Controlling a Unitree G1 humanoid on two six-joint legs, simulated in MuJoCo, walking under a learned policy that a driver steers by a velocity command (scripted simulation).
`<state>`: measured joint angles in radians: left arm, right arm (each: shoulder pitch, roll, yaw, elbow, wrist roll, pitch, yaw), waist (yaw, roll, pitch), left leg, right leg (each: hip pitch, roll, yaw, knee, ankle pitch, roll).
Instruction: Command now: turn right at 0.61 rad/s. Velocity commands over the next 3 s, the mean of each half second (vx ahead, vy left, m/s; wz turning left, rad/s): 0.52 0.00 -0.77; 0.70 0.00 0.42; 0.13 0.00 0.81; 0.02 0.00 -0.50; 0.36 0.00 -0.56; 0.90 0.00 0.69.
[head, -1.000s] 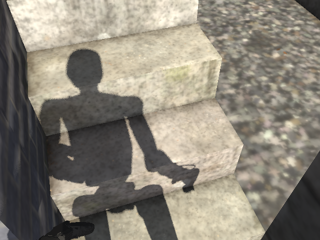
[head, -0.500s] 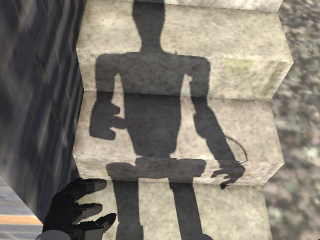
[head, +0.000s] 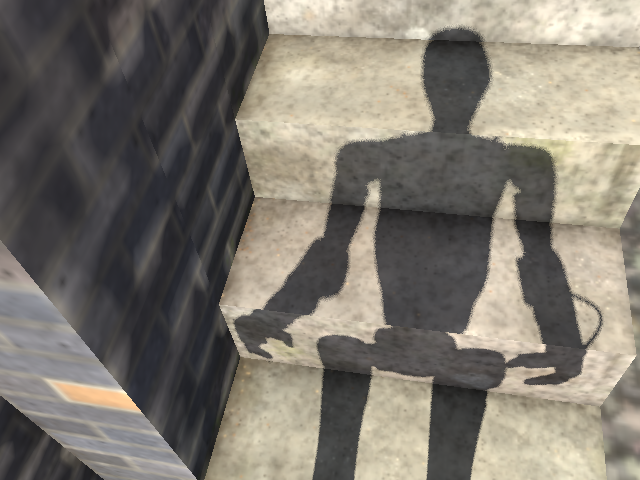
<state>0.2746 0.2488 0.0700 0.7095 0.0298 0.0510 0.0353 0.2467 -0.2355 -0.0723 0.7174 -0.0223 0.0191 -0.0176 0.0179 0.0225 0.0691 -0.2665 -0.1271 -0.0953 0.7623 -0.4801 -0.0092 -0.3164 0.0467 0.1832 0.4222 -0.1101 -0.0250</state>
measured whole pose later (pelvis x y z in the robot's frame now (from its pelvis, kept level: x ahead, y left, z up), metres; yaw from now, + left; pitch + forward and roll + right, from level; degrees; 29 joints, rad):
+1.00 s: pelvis +0.16 -0.10 +0.00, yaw -13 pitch +1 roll +3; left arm 0.23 0.23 0.03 0.73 0.05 -0.04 0.02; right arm 0.47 -0.22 -0.12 0.88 -0.04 0.17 -0.06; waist -0.08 -0.01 0.08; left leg -1.08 -0.06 0.04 2.17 -0.55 0.03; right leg -0.01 -0.15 -0.26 0.36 -0.34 0.03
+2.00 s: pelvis +0.30 -0.11 +0.16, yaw -7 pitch -1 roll +1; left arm 0.41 0.22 0.05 0.60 0.03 0.09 0.00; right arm 0.11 -0.23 -0.05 0.65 -0.01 0.08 -0.09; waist 0.06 0.04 0.06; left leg -0.51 0.12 0.01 0.90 -0.37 -0.04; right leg -0.38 0.02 0.07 0.73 -0.37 -0.04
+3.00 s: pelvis +0.57 -0.33 +0.22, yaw +1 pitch +3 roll +4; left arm 0.06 0.25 0.07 0.81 -0.01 -0.04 0.03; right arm 0.11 -0.16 -0.02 0.55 -0.04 -0.03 -0.02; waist -0.29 -0.08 0.12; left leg -1.05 -0.23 0.15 1.73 -0.44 0.19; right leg -0.08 -0.06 -0.15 0.71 -0.13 0.11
